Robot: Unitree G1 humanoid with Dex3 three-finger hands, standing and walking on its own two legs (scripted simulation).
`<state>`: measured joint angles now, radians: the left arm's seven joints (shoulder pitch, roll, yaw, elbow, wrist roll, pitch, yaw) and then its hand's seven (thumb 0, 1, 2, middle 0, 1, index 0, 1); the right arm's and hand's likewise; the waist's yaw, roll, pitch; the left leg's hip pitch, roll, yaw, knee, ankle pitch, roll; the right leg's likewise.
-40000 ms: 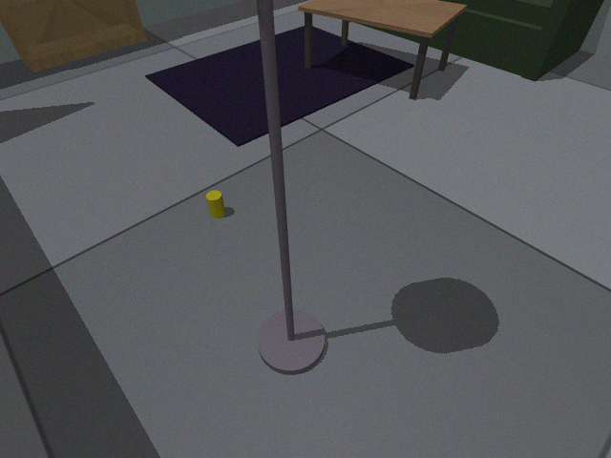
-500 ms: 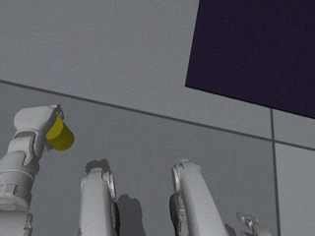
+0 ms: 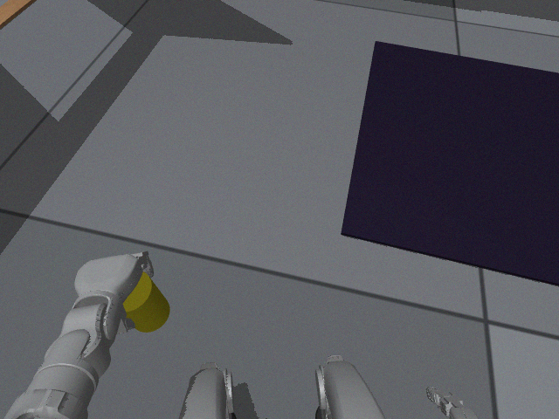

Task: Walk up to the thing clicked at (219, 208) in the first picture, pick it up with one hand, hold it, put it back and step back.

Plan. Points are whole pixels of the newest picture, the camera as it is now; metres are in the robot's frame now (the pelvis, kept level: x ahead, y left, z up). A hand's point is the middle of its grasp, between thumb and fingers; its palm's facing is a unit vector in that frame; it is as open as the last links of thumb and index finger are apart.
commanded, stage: lift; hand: left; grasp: from above
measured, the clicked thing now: (140, 302) +0.36 +0.23 -0.14
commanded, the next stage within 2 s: hold in 0.54 s
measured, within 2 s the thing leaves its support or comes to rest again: neither
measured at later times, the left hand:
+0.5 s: hand (110, 273) +0.35 +0.22 +0.01, palm faces -0.45 -0.08 -0.89, open 10.2 cm
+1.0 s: hand (99, 249) +0.36 +0.22 +0.06, palm faces -0.46 -0.06 -0.88, open 10.2 cm
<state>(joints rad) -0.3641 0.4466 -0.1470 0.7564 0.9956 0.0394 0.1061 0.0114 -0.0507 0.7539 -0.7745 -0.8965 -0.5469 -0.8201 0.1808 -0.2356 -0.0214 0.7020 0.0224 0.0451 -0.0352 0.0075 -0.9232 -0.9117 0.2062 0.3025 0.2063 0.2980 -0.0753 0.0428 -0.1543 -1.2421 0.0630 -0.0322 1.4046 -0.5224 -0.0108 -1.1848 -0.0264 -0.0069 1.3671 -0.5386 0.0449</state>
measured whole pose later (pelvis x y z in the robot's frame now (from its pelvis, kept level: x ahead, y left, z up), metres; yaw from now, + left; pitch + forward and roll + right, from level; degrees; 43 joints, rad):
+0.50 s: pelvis +0.04 -0.01 +0.10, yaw +0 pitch +11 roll -1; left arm -0.33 0.37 -0.18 0.86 1.00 0.04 0.16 0.01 -0.06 0.76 -0.78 -0.89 -0.55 -0.82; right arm 0.25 -0.25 -0.04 0.73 0.02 0.04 -0.04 0.01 -0.92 -0.91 0.21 0.30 0.21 0.30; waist -0.06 0.03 -0.08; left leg -0.70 0.06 0.01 0.89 -0.37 -0.02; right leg -0.66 -0.03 0.00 0.87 -0.39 0.04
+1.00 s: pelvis +0.06 -0.01 +0.13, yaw +0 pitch +6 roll +0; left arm -0.30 0.37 -0.20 0.80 1.01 0.02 0.08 0.01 -0.05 0.75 -0.77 -0.90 -0.55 -0.82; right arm 0.24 -0.26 -0.05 0.71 0.03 0.05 -0.03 0.01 -0.91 -0.90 0.21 0.30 0.21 0.30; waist -0.03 0.03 -0.05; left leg -0.45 0.05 0.04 0.66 -0.31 -0.02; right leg -0.43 -0.04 0.01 0.66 -0.33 0.04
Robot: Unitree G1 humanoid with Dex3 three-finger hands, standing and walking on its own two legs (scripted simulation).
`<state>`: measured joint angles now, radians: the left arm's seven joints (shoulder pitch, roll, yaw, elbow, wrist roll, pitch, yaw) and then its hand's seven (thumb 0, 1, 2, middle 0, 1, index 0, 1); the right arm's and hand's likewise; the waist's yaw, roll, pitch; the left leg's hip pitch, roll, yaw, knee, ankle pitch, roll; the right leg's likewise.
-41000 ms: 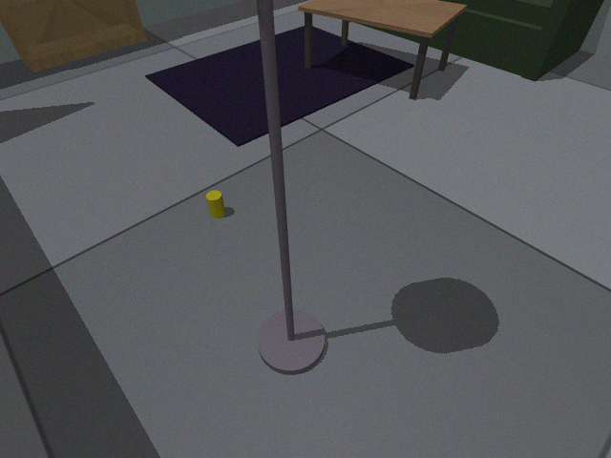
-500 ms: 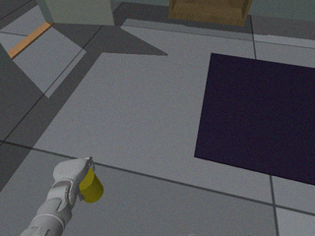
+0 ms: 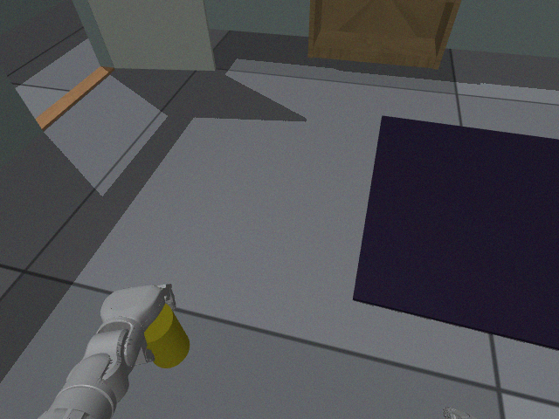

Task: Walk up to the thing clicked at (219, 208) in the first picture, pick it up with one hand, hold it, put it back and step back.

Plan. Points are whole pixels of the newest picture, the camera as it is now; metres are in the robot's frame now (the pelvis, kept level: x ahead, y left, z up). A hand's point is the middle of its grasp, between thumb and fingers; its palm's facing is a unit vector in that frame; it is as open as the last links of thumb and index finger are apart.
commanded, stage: hold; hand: left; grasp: from above
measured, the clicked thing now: (161, 335) +0.32 +0.21 -0.12
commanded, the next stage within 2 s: crouch in 1.54 s
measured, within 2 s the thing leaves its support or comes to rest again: neither
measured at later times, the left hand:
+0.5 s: hand (140, 332) +0.30 +0.22 -0.04, palm faces -0.47 -0.06 -0.88, open 10.1 cm
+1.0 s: hand (135, 340) +0.28 +0.22 -0.03, palm faces -0.46 -0.06 -0.89, open 10.2 cm
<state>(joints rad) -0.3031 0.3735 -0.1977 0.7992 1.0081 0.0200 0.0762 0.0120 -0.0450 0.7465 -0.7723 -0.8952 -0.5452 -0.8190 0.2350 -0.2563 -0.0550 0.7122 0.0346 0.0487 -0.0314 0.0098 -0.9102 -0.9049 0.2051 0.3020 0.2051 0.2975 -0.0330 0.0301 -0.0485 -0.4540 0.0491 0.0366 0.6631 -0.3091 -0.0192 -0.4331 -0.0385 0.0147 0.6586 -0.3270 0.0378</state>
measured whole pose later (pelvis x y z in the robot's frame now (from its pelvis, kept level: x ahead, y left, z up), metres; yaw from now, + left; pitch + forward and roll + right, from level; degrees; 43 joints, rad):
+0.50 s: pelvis +0.00 +0.00 +0.01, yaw +0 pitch +3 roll +0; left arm -0.26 0.38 -0.21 0.70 1.00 0.03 -0.01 0.01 -0.03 0.73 -0.77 -0.90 -0.54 -0.82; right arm 0.21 -0.25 -0.05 0.68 0.05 0.08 -0.03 0.01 -0.91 -0.91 0.20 0.30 0.20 0.30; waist -0.01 0.04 -0.03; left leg -0.34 0.05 0.05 0.56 -0.26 -0.02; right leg -0.33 -0.04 0.02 0.57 -0.29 0.04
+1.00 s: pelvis -0.01 +0.00 +0.01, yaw +0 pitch +0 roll +0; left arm -0.23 0.39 -0.21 0.63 1.00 0.02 -0.05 0.01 -0.03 0.74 -0.75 -0.91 -0.53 -0.83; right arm 0.19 -0.26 -0.03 0.67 0.05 0.08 -0.04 0.01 -0.91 -0.91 0.20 0.30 0.20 0.30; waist 0.00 0.05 0.00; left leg -0.28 0.05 0.05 0.50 -0.22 -0.02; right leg -0.28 -0.04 0.02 0.52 -0.25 0.03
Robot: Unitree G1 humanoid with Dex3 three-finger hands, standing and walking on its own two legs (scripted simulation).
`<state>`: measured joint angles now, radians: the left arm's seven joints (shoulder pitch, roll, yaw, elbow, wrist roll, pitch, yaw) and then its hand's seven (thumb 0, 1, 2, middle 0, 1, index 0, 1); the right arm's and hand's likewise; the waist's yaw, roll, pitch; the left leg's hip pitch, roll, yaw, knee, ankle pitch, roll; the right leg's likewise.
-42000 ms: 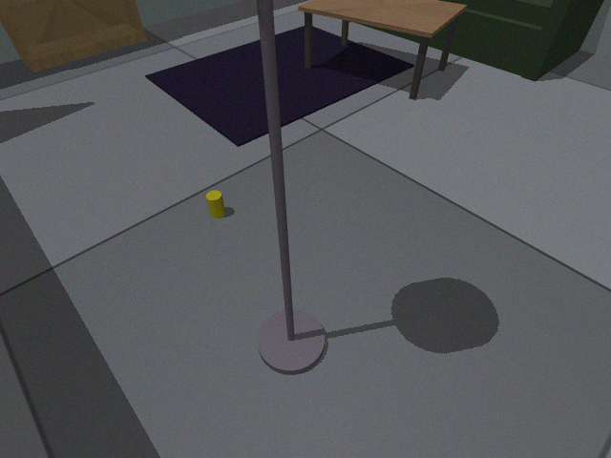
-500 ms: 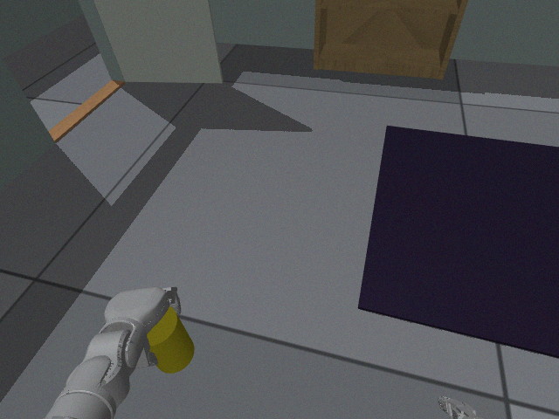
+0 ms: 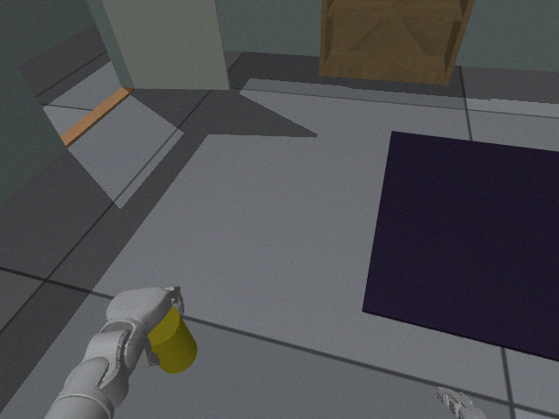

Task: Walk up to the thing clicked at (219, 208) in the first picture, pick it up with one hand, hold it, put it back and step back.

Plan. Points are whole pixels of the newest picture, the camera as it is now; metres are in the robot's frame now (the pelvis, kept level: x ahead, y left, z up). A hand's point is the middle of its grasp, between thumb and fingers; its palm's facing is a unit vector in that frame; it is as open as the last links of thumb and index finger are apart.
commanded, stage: hold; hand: left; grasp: from above
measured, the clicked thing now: (168, 339) +0.30 +0.21 -0.09
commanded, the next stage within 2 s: crouch in 0.54 s
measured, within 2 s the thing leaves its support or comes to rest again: neither
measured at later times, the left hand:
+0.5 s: hand (146, 341) +0.28 +0.23 -0.04, palm faces -0.47 -0.06 -0.88, open 10.2 cm
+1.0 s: hand (156, 356) +0.28 +0.23 -0.10, palm faces -0.50 -0.04 -0.86, open 10.2 cm
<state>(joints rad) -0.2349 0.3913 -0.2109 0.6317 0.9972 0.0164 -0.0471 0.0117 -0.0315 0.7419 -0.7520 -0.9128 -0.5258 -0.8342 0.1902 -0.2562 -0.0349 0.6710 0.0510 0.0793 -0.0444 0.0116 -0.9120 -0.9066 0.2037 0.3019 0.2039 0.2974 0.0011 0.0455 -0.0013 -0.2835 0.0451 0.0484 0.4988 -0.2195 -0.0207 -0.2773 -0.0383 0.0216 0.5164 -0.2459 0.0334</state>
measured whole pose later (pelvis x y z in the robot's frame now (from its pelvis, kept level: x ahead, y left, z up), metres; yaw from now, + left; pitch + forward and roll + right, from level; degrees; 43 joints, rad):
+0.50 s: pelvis +0.00 +0.00 +0.00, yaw +0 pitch +0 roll +0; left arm -0.22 0.40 -0.21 0.62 1.00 0.00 -0.04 0.01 -0.04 0.76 -0.74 -0.93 -0.52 -0.85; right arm 0.17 -0.25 -0.03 0.68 0.05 0.08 -0.05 0.01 -0.92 -0.91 0.20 0.30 0.20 0.30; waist 0.01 0.04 0.02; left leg -0.27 0.04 0.05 0.47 -0.21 -0.02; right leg -0.26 -0.04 0.02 0.49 -0.23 0.04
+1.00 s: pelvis +0.00 +0.00 -0.01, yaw +1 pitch +4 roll +0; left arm -0.26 0.37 -0.19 0.83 1.08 -0.05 0.13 0.01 -0.02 0.74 -0.72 -0.95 -0.50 -0.85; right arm 0.17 -0.25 -0.05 0.69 0.03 0.09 -0.03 0.01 -0.90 -0.90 0.20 0.30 0.21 0.30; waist -0.02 0.01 0.00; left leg -0.40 0.04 0.03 0.58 -0.25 -0.02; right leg -0.39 -0.04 0.01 0.59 -0.28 0.03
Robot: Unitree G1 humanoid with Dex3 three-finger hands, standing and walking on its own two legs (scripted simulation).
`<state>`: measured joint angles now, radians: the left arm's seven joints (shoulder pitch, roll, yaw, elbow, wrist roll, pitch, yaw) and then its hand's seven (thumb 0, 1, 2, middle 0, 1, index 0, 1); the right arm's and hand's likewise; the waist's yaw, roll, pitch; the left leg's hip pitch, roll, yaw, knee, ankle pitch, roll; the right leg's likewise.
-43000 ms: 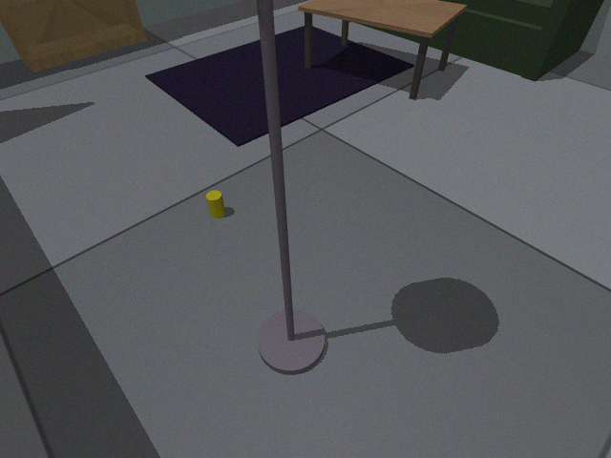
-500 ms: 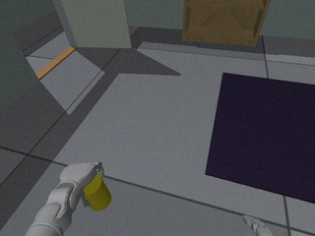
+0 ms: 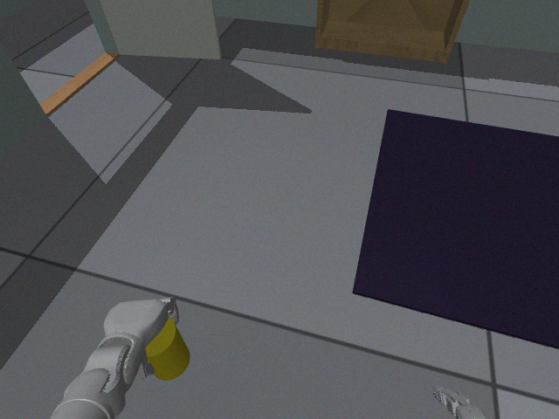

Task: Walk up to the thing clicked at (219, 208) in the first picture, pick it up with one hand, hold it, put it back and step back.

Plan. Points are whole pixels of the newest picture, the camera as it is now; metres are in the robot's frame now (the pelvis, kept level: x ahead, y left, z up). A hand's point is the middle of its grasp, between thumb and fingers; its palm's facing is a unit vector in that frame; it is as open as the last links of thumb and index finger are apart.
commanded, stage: crouch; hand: left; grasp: from above
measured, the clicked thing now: (162, 348) +0.29 +0.21 -0.14
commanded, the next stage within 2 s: lower in 1.58 s
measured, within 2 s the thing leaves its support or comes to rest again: neither
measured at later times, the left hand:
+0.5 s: hand (182, 353) +0.34 +0.23 -0.33, palm faces -0.45 +0.02 -0.89, open 10.1 cm
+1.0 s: hand (195, 361) +0.37 +0.23 -0.49, palm faces -0.46 -0.01 -0.89, open 10.1 cm
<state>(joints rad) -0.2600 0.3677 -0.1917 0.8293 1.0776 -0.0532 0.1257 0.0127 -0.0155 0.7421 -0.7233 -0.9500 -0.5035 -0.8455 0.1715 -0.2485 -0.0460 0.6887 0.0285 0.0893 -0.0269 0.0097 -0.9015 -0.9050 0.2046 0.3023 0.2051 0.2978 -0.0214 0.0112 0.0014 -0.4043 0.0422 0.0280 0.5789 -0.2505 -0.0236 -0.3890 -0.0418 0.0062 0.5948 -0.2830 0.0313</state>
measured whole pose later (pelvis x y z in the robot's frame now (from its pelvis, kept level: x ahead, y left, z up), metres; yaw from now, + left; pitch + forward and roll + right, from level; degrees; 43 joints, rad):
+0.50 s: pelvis -0.05 +0.01 -0.19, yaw -1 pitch +31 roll -2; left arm -0.64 0.42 -0.05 1.22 1.17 -0.05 0.40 0.02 0.00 0.70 -0.75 -0.91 -0.54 -0.79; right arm 0.23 -0.24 -0.08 0.77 -0.07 0.00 -0.01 0.01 -0.91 -0.90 0.20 0.30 0.20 0.30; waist -0.14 0.04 -0.19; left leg -1.57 0.06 -0.03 1.59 -0.57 -0.01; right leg -1.52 -0.02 0.01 1.57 -0.60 0.05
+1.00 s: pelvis -0.06 +0.01 -0.32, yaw -3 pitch +37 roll -5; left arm -0.78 0.51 0.02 1.29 1.22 -0.09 0.42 0.01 -0.02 0.72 -0.78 -0.89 -0.56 -0.78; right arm 0.13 -0.25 -0.04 0.75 -0.12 -0.07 0.07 0.00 -0.92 -0.91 0.21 0.30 0.21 0.30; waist -0.18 0.02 -0.17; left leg -2.03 0.05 -0.10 2.03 -0.66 -0.03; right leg -1.95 -0.01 -0.01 2.00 -0.70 0.05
